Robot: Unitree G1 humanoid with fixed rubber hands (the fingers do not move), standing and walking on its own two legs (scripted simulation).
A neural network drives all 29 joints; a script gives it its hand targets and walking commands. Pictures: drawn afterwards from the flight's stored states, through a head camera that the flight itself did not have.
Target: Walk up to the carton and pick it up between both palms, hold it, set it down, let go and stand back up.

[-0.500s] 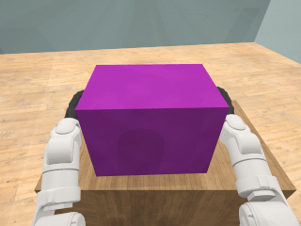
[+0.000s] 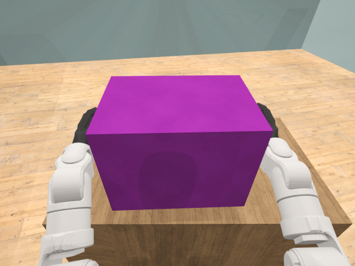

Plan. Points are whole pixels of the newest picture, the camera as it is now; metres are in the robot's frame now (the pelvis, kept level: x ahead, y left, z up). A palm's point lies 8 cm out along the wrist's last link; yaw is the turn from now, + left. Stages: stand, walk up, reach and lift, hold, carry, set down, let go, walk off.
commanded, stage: hold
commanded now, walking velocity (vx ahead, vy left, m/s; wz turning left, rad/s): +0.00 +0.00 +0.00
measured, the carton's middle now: (177, 141) +0.37 +0.00 +0.15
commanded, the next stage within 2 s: set down in 0.42 s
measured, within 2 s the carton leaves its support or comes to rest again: neither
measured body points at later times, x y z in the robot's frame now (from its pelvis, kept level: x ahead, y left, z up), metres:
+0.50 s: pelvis -0.01 -0.01 +0.00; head -0.05 +0.01 +0.45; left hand +0.36 +0.20 +0.18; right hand +0.38 -0.19 +0.19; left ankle +0.00 +0.13 -0.75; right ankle +0.01 -0.13 -0.75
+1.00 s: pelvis +0.01 +0.00 +0.00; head +0.00 +0.02 +0.45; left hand +0.37 +0.20 +0.13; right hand +0.38 -0.20 +0.13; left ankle +0.00 +0.13 -0.75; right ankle +0.01 -0.13 -0.75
